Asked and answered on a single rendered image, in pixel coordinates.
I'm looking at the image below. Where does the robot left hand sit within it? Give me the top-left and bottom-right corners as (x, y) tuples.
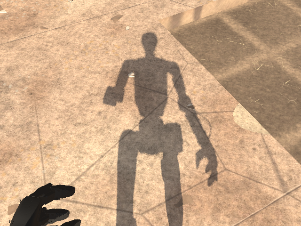
(9, 183), (82, 226)

